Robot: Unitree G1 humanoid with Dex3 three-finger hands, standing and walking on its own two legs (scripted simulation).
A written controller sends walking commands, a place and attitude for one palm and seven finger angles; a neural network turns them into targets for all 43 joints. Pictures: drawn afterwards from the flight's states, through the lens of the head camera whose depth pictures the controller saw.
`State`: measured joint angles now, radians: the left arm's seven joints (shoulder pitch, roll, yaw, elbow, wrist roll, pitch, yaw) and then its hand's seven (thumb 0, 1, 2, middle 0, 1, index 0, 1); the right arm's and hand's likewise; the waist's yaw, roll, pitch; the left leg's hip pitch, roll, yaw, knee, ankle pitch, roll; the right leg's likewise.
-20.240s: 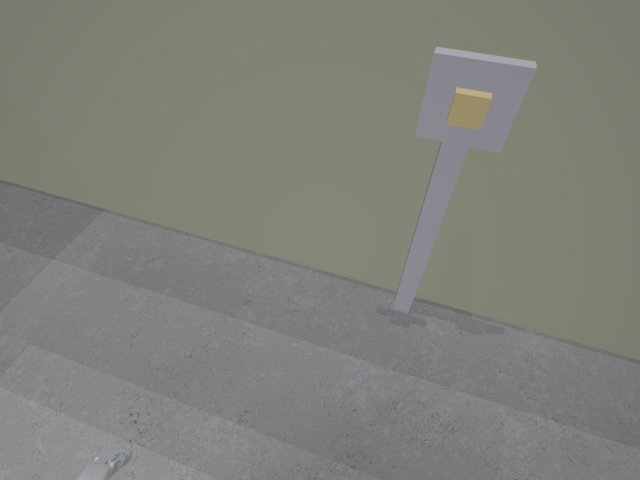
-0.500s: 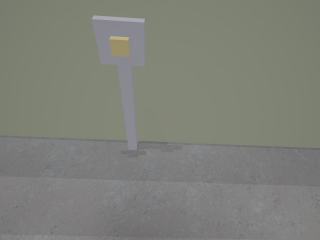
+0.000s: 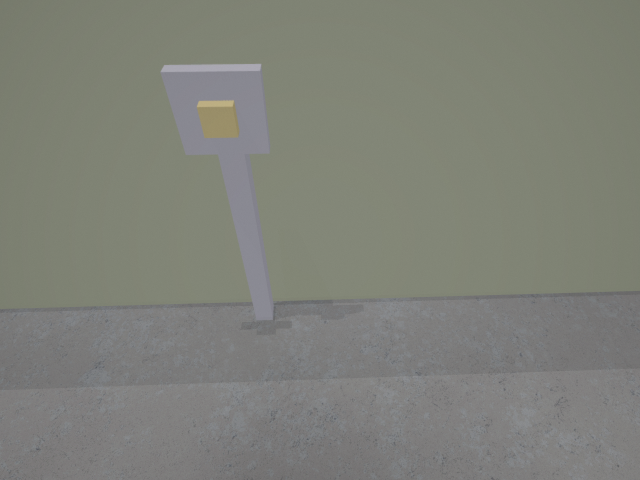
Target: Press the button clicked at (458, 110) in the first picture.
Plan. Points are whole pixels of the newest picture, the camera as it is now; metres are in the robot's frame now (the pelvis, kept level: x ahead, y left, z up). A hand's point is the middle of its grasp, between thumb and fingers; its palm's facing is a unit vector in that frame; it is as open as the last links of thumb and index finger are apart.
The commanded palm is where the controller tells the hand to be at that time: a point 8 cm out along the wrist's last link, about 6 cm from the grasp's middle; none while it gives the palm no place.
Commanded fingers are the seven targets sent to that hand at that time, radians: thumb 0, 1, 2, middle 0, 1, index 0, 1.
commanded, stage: let the arm hang, fingers relaxed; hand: left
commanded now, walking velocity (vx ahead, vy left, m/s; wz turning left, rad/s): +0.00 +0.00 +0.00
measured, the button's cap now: (219, 118) +0.74 +0.24 +0.07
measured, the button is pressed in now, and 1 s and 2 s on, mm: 0 0 0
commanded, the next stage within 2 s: stand and wait in 0.14 s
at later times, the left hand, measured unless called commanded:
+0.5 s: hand out of the picture -0.01 +0.15 -0.17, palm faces +0.05 -0.98 -0.19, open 7.4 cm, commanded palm none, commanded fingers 0.00 0.90 0.90 -0.20 -0.30 -0.20 -0.30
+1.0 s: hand out of the picture +0.03 +0.16 -0.17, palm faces +0.03 -0.98 -0.21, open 7.4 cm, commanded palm none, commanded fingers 0.00 0.90 0.90 -0.20 -0.30 -0.20 -0.30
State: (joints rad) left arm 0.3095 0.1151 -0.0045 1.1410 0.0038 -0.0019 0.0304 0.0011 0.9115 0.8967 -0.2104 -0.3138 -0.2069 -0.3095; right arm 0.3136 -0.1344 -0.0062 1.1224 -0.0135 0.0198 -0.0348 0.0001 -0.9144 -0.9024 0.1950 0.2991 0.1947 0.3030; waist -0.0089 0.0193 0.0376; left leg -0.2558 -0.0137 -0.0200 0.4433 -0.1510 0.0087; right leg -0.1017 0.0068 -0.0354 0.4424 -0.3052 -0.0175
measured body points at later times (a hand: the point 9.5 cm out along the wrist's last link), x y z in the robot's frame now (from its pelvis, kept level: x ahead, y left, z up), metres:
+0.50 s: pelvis +0.02 -0.01 +0.00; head +0.03 -0.02 +0.45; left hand -0.01 +0.20 -0.16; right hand +0.01 -0.23 -0.16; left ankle +0.06 +0.11 -0.74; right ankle -0.04 -0.11 -0.74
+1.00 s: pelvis +0.03 -0.02 +0.00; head +0.05 -0.03 +0.45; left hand +0.03 +0.21 -0.15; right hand +0.03 -0.24 -0.16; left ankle +0.06 +0.11 -0.74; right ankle -0.04 -0.11 -0.74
